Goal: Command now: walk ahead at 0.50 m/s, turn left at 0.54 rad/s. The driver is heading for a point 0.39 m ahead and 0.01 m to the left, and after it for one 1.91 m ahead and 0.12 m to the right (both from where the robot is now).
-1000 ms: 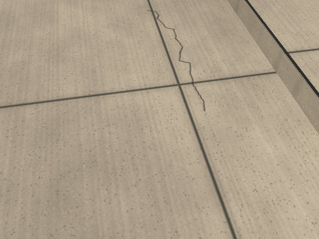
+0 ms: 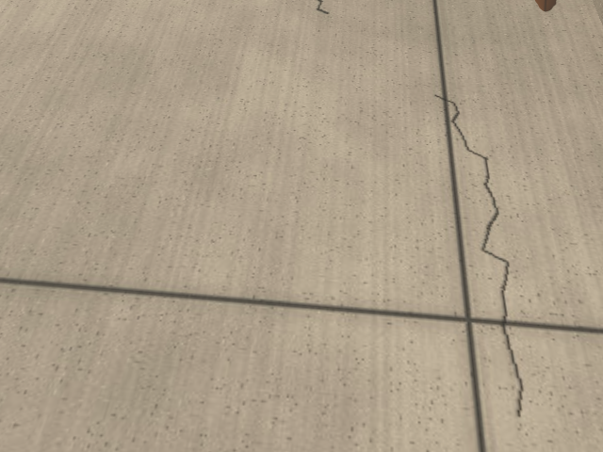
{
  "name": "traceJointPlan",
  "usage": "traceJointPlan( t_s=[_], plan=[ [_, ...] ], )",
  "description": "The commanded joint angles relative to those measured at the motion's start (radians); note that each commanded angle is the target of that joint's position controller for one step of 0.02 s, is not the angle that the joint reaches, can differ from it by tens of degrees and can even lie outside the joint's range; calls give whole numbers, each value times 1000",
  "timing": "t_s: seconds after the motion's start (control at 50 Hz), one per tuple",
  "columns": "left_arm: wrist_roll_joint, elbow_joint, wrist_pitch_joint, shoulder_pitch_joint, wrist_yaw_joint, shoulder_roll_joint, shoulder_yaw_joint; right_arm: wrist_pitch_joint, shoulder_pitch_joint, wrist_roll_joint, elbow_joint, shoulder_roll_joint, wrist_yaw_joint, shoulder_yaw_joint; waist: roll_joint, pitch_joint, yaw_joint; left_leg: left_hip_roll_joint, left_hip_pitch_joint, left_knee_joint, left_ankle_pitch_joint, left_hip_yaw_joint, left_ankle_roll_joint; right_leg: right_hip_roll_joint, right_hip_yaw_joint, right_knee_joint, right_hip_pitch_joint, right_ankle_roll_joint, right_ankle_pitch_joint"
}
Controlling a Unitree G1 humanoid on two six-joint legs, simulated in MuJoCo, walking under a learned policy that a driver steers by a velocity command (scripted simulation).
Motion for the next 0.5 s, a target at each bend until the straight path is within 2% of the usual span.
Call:
traceJointPlan(
  t_s=[0.02, 0.06, 0.14, 0.18, 0.22, 0.28, 0.3, 0.32, 0.34, 0.36, 0.38, 0.4, 0.42, 0.44, 0.46, 0.48, 0.5],
  plan=[
    [17, -89, -7, -4, 4, 115, 35, -13, 6, -9, -82, -116, -14, -30, 59, -101, 21, 255, 208, -266, 223, -353, 210, -58, 40, -75, -196, 20, 72],
    [22, -99, 8, -19, 8, 91, 29, -17, 19, -4, -79, -140, -25, -37, 57, -84, 27, 233, 141, -281, 285, -294, 210, -47, 21, -169, -184, 50, 133],
    [19, -138, 5, -173, 3, 49, 11, -9, 73, 8, -60, -160, -43, -46, 80, -56, -31, 168, 94, -265, 202, -227, 148, 7, 11, -487, -127, 70, 396],
    [7, -151, -1, -228, -7, 51, 9, -5, 107, 9, -46, -161, -46, -45, 95, -55, -58, 175, 106, -256, 138, -243, 132, 35, 7, -588, -83, 68, 476],
    [0, -159, -10, -254, -19, 67, 12, -3, 143, 12, -26, -149, -46, -42, 102, -51, -74, 207, 164, -223, 101, -279, 125, 34, 22, -640, -75, 52, 490],
    [2, -163, -21, -242, -30, 97, 24, 1, 160, 6, -10, -142, -47, -40, 123, -41, -59, 256, 263, -152, 124, -345, 106, 34, 27, -688, -62, 6, 389],
    [2, -157, -25, -210, -30, 105, 29, 4, 151, 4, -9, -144, -47, -41, 136, -43, -39, 260, 278, -121, 172, -352, 96, 40, 12, -706, -23, -14, 348],
    [7, -137, -28, -137, -25, 120, 40, 7, 140, 3, -12, -132, -45, -37, 135, -72, 1, 228, 281, -49, 278, -337, 78, 58, -13, -742, 78, -40, 339],
    [20, -117, -32, -20, -21, 156, 55, 5, 133, -3, -23, -97, -42, -22, 106, -172, 56, 175, 233, 123, 314, -291, 47, -9, 41, -716, 274, -90, 364],
    [34, -100, -32, 120, -17, 236, 75, -3, 217, -3, -40, -48, -44, -4, -69, -329, 69, 61, -33, 447, 101, -190, -18, -202, 329, -699, 635, -215, 329],
    [12, -51, -19, 207, -30, 239, 84, -15, 296, 12, -34, -33, -44, 7, -311, -388, 63, -15, -289, 693, -406, -149, -66, -329, 706, -842, 788, -316, 69],
    [-13, -57, -15, 187, -30, 160, 61, -18, 213, 22, -33, -118, -42, -11, -186, -266, 91, 39, -404, 788, -379, -195, -63, -316, 703, -885, 720, -282, -129],
    [-7, -67, -6, 124, -26, 126, 49, -18, 104, 19, -55, -140, -41, -16, -98, -148, 94, 82, -430, 791, -290, -158, -61, -280, 564, -901, 591, -245, -104],
    [5, -74, 1, 73, -24, 110, 39, -21, 42, 5, -72, -131, -40, -14, -51, -79, 76, 116, -409, 745, -223, -122, -60, -239, 461, -924, 468, -232, -2],
    [13, -74, 3, 43, -23, 91, 31, -23, 27, -4, -77, -117, -37, -16, -53, -44, 49, 150, -375, 684, -174, -112, -61, -205, 393, -948, 385, -227, 91],
    [18, -73, 2, 30, -22, 78, 25, -22, 43, -3, -74, -100, -34, -15, -77, -44, 26, 170, -324, 645, -146, -105, -63, -177, 343, -968, 336, -220, 160],
    [14, -68, 0, 30, -22, 73, 23, -20, 59, 0, -69, -82, -32, -12, -94, -52, 16, 177, -297, 611, -137, -92, -68, -160, 304, -985, 316, -223, 211]
  ],
)
Velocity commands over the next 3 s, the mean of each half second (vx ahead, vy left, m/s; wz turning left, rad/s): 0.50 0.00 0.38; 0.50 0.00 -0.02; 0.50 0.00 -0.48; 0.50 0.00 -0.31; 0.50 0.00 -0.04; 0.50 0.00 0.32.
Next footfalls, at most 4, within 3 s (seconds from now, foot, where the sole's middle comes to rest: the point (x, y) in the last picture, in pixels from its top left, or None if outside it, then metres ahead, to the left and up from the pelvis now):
0.34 right None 0.38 -0.13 -0.77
0.86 left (231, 378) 0.61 0.17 -0.77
1.40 right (329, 268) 0.91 -0.06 -0.77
1.88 left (279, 174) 1.24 0.08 -0.77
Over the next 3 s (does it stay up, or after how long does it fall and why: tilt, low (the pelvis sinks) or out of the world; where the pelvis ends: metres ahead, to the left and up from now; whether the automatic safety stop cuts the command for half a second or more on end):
stays up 1.63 -0.14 -0.02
